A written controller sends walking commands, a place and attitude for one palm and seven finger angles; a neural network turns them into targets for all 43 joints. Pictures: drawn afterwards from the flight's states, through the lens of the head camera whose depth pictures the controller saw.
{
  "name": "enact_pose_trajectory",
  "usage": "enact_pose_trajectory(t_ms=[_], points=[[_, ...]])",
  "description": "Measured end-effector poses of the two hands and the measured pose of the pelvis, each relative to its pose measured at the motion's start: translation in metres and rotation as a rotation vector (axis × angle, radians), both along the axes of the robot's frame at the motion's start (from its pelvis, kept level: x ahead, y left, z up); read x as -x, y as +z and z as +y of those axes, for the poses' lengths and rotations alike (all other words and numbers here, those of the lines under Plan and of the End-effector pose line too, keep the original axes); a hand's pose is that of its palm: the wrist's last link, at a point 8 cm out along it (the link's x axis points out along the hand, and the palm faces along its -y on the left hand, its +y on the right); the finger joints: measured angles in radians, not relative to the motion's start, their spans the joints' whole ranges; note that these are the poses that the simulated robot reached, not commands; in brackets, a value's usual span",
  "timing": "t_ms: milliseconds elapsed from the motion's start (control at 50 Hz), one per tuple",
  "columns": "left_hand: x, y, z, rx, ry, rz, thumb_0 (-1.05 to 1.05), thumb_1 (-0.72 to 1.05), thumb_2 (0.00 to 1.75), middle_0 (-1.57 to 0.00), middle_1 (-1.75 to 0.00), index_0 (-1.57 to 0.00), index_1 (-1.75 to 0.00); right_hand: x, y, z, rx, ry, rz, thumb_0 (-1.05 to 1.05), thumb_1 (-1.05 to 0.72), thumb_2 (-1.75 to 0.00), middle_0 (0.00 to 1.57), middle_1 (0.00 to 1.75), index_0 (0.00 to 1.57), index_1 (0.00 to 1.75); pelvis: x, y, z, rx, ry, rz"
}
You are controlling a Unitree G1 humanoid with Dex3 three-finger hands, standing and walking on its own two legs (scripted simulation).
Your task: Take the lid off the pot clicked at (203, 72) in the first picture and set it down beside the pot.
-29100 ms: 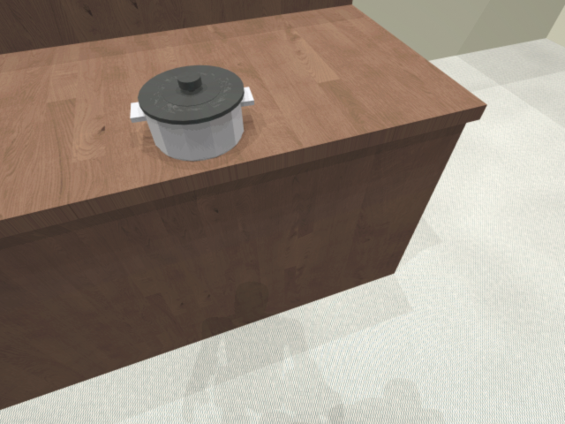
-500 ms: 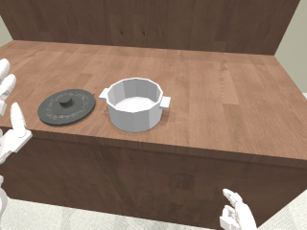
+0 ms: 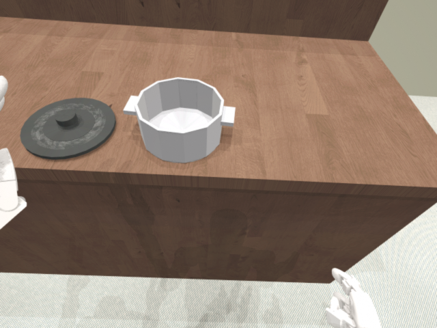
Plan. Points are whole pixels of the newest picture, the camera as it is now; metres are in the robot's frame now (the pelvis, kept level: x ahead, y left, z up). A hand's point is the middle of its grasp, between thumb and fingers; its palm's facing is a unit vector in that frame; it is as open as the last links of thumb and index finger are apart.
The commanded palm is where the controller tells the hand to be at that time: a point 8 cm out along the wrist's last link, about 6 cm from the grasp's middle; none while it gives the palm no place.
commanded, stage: step back with the hand held close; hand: left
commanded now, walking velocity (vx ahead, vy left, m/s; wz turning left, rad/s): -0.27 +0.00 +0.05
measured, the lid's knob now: (66, 117) +0.50 +0.37 +0.07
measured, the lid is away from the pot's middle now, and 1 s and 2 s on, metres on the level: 0.25 0.25 0.25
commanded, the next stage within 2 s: stop stepping back and stand still in 0.80 s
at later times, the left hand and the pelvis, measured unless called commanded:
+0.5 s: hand out of the picture +0.12 +0.25 +0.25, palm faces +0.48 -0.78 -0.40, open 7.4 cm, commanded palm +0.05 +0.30 +0.26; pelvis -0.07 +0.02 -0.02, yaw +1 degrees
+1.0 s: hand out of the picture +0.04 +0.27 +0.23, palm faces +0.25 -0.88 -0.40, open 7.4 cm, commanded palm -0.06 +0.33 +0.26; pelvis -0.21 +0.06 -0.01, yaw -6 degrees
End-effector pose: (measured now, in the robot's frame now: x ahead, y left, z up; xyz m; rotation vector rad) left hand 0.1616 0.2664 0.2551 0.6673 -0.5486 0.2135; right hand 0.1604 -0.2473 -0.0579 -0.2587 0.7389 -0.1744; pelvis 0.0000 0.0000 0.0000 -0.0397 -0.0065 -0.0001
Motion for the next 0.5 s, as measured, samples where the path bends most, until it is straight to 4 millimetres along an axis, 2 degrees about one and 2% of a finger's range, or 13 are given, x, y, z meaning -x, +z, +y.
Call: enact_pose_trajectory(t_ms=[100, 220, 320, 440, 500], points=[[0.024, 0.008, 0.003, -0.047, 0.026, -0.062, 0.01, 0.88, 0.90, -0.21, -0.31, -0.22, -0.30, 0.021, -0.010, 0.006, -0.007, 0.006, 0.010, 0.01, -0.91, -0.90, 0.20, 0.30, 0.20, 0.30, 0.015, -0.005, 0.002, 0.004, 0.009, -0.001], [0.049, 0.015, 0.007, -0.015, 0.074, -0.155, 0.01, 0.88, 0.90, -0.21, -0.31, -0.22, -0.30, 0.040, -0.020, 0.016, -0.044, 0.013, -0.003, 0.01, -0.91, -0.90, 0.20, 0.30, 0.20, 0.30, 0.031, -0.009, 0.001, 0.018, 0.020, -0.011], [0.062, 0.010, 0.009, 0.043, 0.070, -0.190, 0.01, 0.89, 0.90, -0.21, -0.31, -0.22, -0.30, 0.054, -0.020, 0.020, -0.046, 0.018, -0.012, 0.01, -0.90, -0.90, 0.20, 0.30, 0.20, 0.30, 0.043, -0.009, 0.002, 0.031, 0.025, -0.014], [0.075, 0.000, 0.016, 0.063, 0.016, -0.218, 0.01, 0.89, 0.90, -0.21, -0.31, -0.22, -0.30, 0.072, -0.017, 0.019, 0.010, -0.005, -0.020, 0.01, -0.90, -0.90, 0.20, 0.30, 0.20, 0.30, 0.061, -0.017, 0.014, 0.053, 0.022, -0.028], [0.083, 0.003, 0.022, 0.043, 0.018, -0.223, 0.01, 0.88, 0.90, -0.21, -0.31, -0.22, -0.30, 0.082, -0.013, 0.022, 0.023, -0.010, -0.035, 0.01, -0.91, -0.90, 0.20, 0.30, 0.20, 0.30, 0.073, -0.016, 0.018, 0.067, 0.013, -0.024]])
